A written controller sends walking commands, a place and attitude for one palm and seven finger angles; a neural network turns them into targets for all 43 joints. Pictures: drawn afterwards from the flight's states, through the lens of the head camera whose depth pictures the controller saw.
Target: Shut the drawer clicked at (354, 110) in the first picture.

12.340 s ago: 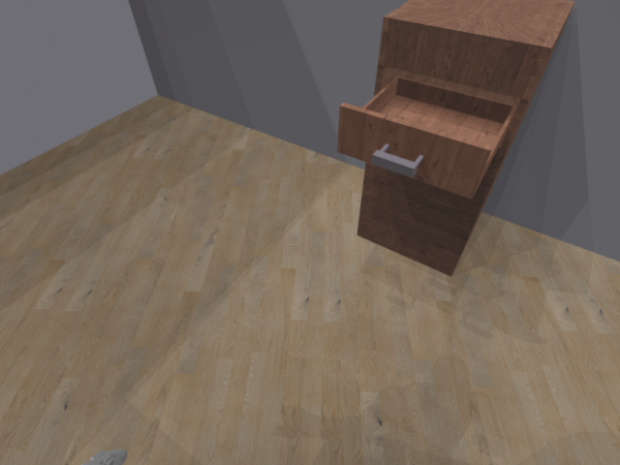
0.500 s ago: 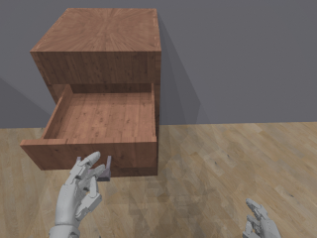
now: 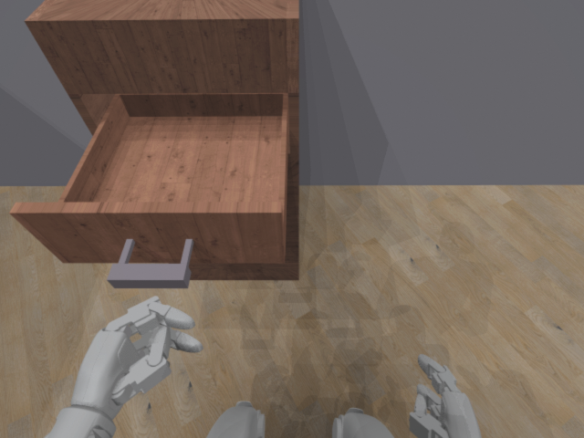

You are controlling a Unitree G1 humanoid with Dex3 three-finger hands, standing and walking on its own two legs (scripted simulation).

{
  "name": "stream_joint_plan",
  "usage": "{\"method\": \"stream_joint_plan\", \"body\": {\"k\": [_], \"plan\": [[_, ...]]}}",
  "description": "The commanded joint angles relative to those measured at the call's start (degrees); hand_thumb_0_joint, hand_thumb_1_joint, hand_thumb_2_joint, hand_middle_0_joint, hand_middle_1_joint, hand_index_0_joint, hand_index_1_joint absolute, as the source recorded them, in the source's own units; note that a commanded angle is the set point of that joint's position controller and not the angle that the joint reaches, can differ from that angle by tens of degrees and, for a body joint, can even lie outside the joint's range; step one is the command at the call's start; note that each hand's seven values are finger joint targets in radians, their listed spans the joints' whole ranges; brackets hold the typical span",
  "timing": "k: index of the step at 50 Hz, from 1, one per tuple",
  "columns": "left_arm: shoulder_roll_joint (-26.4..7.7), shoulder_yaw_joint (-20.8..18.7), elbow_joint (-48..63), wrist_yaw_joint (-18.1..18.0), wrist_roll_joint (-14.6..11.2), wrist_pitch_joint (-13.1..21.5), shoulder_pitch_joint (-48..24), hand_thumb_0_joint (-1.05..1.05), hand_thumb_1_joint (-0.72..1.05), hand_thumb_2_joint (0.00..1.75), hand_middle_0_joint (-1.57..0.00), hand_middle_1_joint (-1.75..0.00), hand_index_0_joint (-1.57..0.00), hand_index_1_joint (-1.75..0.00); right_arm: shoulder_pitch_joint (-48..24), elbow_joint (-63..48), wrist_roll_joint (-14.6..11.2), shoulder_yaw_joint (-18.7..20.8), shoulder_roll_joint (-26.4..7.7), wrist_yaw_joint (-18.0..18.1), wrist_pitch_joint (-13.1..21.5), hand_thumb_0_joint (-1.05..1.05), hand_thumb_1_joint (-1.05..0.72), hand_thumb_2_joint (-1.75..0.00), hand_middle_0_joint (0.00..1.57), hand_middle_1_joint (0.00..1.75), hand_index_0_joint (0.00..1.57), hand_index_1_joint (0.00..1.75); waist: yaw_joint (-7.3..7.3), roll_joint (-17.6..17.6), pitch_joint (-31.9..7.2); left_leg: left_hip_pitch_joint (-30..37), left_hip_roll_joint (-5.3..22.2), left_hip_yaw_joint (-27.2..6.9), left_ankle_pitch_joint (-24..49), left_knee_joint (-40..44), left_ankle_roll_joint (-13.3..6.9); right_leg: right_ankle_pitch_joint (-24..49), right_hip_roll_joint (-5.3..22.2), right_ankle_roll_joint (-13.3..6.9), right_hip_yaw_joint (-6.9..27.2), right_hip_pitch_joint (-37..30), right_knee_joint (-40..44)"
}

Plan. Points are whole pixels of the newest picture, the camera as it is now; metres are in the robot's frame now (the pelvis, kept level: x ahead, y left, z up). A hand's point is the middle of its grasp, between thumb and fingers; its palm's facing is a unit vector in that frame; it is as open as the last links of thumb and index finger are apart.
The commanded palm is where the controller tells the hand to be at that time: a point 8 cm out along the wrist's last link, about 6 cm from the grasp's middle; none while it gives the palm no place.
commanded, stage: raise the hand and make a fist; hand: left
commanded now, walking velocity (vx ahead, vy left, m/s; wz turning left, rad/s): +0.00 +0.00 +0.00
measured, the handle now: (154, 261) +0.36 +0.23 +0.00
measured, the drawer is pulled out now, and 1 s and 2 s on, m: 0.28 0.28 0.28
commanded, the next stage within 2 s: bring the fist close to the handle in 1.10 s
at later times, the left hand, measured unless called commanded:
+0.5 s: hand (113, 369) +0.19 +0.19 +0.10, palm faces +0.07 -1.00 -0.02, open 3.1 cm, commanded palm +0.14 +0.24 +0.09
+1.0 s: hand (131, 380) +0.18 +0.17 +0.10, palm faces +0.00 -1.00 -0.04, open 3.2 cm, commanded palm +0.14 +0.23 +0.10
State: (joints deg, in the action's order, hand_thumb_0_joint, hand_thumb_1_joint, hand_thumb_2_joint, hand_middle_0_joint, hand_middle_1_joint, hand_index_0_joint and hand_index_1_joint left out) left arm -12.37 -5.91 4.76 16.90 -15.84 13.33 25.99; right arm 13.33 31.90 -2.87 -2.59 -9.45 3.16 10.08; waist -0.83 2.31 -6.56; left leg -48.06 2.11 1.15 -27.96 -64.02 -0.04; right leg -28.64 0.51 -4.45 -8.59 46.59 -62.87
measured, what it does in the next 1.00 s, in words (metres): stands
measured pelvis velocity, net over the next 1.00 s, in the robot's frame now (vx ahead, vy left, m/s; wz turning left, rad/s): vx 0.02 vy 0.04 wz -0.01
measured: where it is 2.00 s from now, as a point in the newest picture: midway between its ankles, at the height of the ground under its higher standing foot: outside the picture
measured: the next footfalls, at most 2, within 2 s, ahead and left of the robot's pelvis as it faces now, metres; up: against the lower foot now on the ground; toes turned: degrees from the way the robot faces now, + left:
none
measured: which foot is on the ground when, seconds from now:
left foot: down 0.00-1.00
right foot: down 0.00-1.00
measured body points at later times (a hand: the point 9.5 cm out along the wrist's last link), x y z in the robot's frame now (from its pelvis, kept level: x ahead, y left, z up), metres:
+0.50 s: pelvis +0.01 +0.04 +0.01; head +0.04 +0.04 +0.46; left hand +0.18 +0.24 +0.10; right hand +0.23 -0.17 -0.03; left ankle +0.04 +0.12 -0.66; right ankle +0.03 -0.07 -0.66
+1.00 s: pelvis +0.02 +0.04 +0.01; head +0.05 +0.04 +0.46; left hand +0.17 +0.23 +0.10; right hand +0.20 -0.18 -0.05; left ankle +0.04 +0.12 -0.66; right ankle +0.03 -0.07 -0.66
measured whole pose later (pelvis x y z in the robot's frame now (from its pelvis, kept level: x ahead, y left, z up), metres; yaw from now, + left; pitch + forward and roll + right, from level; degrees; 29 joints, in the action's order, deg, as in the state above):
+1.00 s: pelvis +0.02 +0.04 +0.01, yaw +0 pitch +11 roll -2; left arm -9.8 3.8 24.3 4.1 -7.4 17.7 44.4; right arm 16.5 23.4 -1.8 -0.9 -12.5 0.8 7.6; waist 0.7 2.6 -8.2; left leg -43.4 0.5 2.8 -29.3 -61.6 -3.5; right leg -28.3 1.6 -1.1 -6.7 41.5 -58.9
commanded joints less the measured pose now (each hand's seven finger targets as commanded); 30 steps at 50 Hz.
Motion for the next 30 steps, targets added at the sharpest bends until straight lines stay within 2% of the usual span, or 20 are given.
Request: {"method": "stream_joint_plan", "body": {"k": [1,3,4,5,7,8,10,11,13,14,16,18,19,22,23,24,25,26,27,30], "plan": [[-3.8,-10.5,17.6,-10.0,-2.0,6.9,13.4,0.0,0.9,0.9,-1.02,-1.19,-1.02,-1.19,-6.9,-10.6,0.4,5.8,-5.9,0.2,3.9,0.0,-0.9,-0.9,0.2,0.3,0.2,0.3,5.23,-3.8,-12.1,3.7,-2.3,-2.6,14.5,10.2,-1.1,17.7,1.8,4.5,10.8,-20.3,14.5],[-4.7,-9.0,18.4,-11.4,0.6,11.7,14.0,0.0,0.9,0.9,-1.06,-1.23,-1.06,-1.23,-6.2,-9.2,0.9,6.4,-6.4,-0.3,4.5,0.0,-0.9,-0.9,0.2,0.3,0.2,0.3,4.25,-3.3,-11.0,3.9,-2.1,-2.3,15.4,10.3,-1.3,18.0,1.1,4.2,9.7,-17.2,13.4],[-3.3,-5.8,18.7,-10.9,1.9,14.0,13.9,0.0,0.9,0.9,-1.08,-1.25,-1.08,-1.25,-5.8,-9.0,1.2,6.5,-6.8,-0.7,5.0,0.0,-0.9,-0.9,0.2,0.3,0.2,0.3,2.79,-2.7,-9.4,4.3,-2.0,-2.2,15.2,10.2,-1.5,17.2,0.9,4.2,9.2,-14.6,13.2],[-2.3,-3.7,17.7,-9.9,2.3,15.8,14.5,0.0,0.9,0.9,-1.1,-1.27,-1.1,-1.27,-5.5,-8.7,1.4,6.6,-7.2,-1.1,5.5,0.0,-0.9,-0.9,0.2,0.3,0.2,0.3,1.81,-1.5,-8.2,4.1,-2.1,-2.3,14.1,10.0,-1.5,15.1,0.9,4.1,8.8,-12.6,13.2],[-0.7,0.4,15.3,-6.8,2.3,18.3,13.7,0.0,0.9,0.9,-1.14,-1.32,-1.14,-1.32,-5.3,-8.7,1.0,6.6,-8.7,-1.3,6.7,0.0,-0.9,-0.9,0.2,0.3,0.2,0.3,-0.53,-2.7,-5.3,3.3,-2.1,-2.7,10.8,9.0,-1.8,9.8,1.0,4.2,9.4,-8.8,14.4],[0.9,2.9,15.2,-5.1,2.1,18.8,13.3,0.0,0.9,0.9,-1.16,-1.34,-1.16,-1.34,-5.7,-9.2,0.8,6.5,-9.3,-1.2,7.3,0.0,-0.9,-0.9,0.2,0.3,0.2,0.3,-1.48,-4.6,-3.8,3.2,-2.0,-3.0,9.7,8.7,-2.2,7.4,1.0,4.2,9.5,-7.4,15.2],[-1.0,1.9,15.7,-2.8,1.2,19.0,14.5,0.0,0.9,0.9,-1.2,-1.38,-1.2,-1.38,-4.5,-10.0,0.4,6.9,-10.3,-0.8,8.1,0.0,-0.9,-0.9,0.2,0.3,0.2,0.3,-1.06,-4.9,-6.5,3.6,-2.3,-3.1,7.6,8.7,-2.2,2.5,1.2,3.9,10.3,-7.7,16.2],[-2.2,1.2,17.6,-2.4,1.0,18.8,13.8,0.0,0.9,0.9,-1.22,-1.4,-1.22,-1.4,-4.4,-10.4,0.4,7.0,-10.6,-0.6,8.4,0.0,-0.9,-0.9,0.2,0.3,0.2,0.3,-0.76,-3.8,-8.1,4.5,-2.2,-3.1,7.3,9.0,-2.3,1.3,1.1,3.7,10.1,-7.9,16.1],[-5.7,-2.4,20.2,-4.1,1.7,18.1,13.8,0.0,0.9,0.9,-1.26,-1.45,-1.26,-1.45,-4.4,-10.7,0.5,7.0,-10.5,-0.2,8.0,0.0,-0.9,-0.9,0.2,0.3,0.2,0.3,0.79,-2.0,-10.1,6.1,-2.0,-3.2,7.7,10.2,-2.2,1.3,0.5,3.1,8.8,-8.8,15.1],[-4.7,-1.9,22.5,-5.2,1.7,17.8,14.1,0.0,0.9,0.9,-1.28,-1.47,-1.28,-1.47,-4.1,-11.6,0.6,6.7,-10.1,-0.2,7.7,0.0,-0.9,-0.9,0.2,0.3,0.2,0.3,1.12,-0.6,-11.5,7.4,-2.0,-3.3,7.7,11.2,-2.2,1.8,0.2,3.0,7.8,-9.0,14.4],[-3.5,-1.8,24.9,-7.9,2.0,17.0,13.9,0.0,0.9,0.9,-1.32,-1.51,-1.32,-1.51,-4.1,-12.5,0.7,6.4,-9.4,-0.2,6.9,0.0,-0.9,-0.9,0.2,0.3,0.2,0.3,2.03,1.9,-11.1,9.3,-2.0,-3.6,8.6,12.8,-2.0,4.0,-0.4,2.6,5.6,-8.9,12.9],[-3.0,-1.6,25.3,-10.4,2.8,15.6,14.2,0.0,0.9,0.9,-1.36,-1.56,-1.36,-1.56,-4.0,-12.9,0.8,6.2,-9.2,-0.5,5.9,0.0,-0.9,-0.9,0.2,0.3,0.2,0.3,1.96,2.0,-10.6,10.6,-1.7,-3.8,9.8,13.5,-1.9,6.1,-0.8,2.6,4.4,-9.0,12.7],[-0.9,0.2,24.7,-10.8,2.8,14.6,15.0,0.0,0.9,0.9,-1.38,-1.58,-1.38,-1.58,-3.9,-13.5,0.8,5.8,-9.1,-0.7,5.5,0.0,-0.9,-0.9,0.2,0.3,0.2,0.3,1.63,1.7,-9.4,10.8,-1.7,-4.0,9.9,13.9,-1.8,6.5,-0.9,2.7,3.9,-8.8,12.7],[1.3,4.9,24.0,-10.3,4.0,11.4,14.7,0.0,0.9,0.9,-1.4,-1.6,-1.4,-1.6,-4.0,-14.9,0.8,5.2,-9.7,-1.2,4.5,0.0,-0.9,-0.9,0.2,0.3,0.2,0.3,0.4,0.4,-6.8,10.7,-1.4,-4.5,9.6,14.8,-1.7,7.4,-0.9,3.0,3.4,-8.5,13.3],[1.1,5.0,22.0,-10.1,4.8,9.9,16.5,0.0,0.9,0.9,-1.4,-1.6,-1.4,-1.6,-4.2,-15.0,0.7,5.2,-9.7,-1.2,4.0,0.0,-0.9,-0.9,0.2,0.3,0.2,0.3,0.53,-1.6,-6.4,10.5,-1.2,-4.5,10.0,14.9,-1.9,7.9,-0.9,3.0,3.5,-9.3,13.8],[2.3,7.1,22.1,-9.3,5.2,8.8,16.9,0.0,0.9,0.9,-1.4,-1.6,-1.4,-1.6,-4.0,-15.7,0.5,5.0,-9.8,-1.3,3.7,0.0,-0.9,-0.9,0.2,0.3,0.2,0.3,0.01,-2.6,-5.3,10.5,-1.2,-4.5,9.8,15.1,-1.9,8.2,-1.0,3.2,3.4,-9.2,14.1],[0.8,6.5,23.1,-9.0,5.6,7.9,17.1,0.0,0.9,0.9,-1.4,-1.6,-1.4,-1.6,-4.1,-16.0,0.5,5.1,-10.0,-1.3,3.4,0.0,-0.9,-0.9,0.2,0.3,0.2,0.3,0.38,-2.4,-5.7,10.7,-1.2,-4.5,9.9,15.4,-1.9,8.4,-0.9,3.1,3.5,-9.7,14.2],[1.3,7.6,25.0,-8.7,6.0,7.2,17.8,0.0,0.9,0.9,-1.4,-1.6,-1.4,-1.6,-4.2,-16.7,0.5,4.8,-9.9,-1.4,3.4,0.0,-0.9,-0.9,0.2,0.3,0.2,0.3,0.72,-0.8,-5.9,11.3,-1.2,-4.7,10.5,15.8,-1.8,8.6,-0.8,3.0,3.2,-10.2,14.0],[0.7,7.8,26.1,-8.8,6.5,6.5,18.1,0.0,0.9,0.9,-1.4,-1.6,-1.4,-1.6,-4.1,-17.2,0.5,4.6,-9.8,-1.5,3.2,0.0,-0.9,-0.9,0.2,0.3,0.2,0.3,0.81,-0.6,-5.6,11.8,-1.0,-4.9,11.2,16.1,-1.7,9.0,-0.8,3.0,2.9,-10.1,13.8],[-0.6,6.6,30.9,-10.8,7.1,6.4,17.9,0.0,0.9,0.9,-1.4,-1.6,-1.4,-1.6,-3.4,-18.1,0.9,4.4,-9.2,-1.7,2.5,0.0,-0.9,-0.9,0.2,0.3,0.2,0.3,1.53,-0.4,-7.1,13.2,-0.8,-5.4,13.6,16.4,-1.4,9.7,-1.0,2.8,2.5,-10.7,12.9]]}}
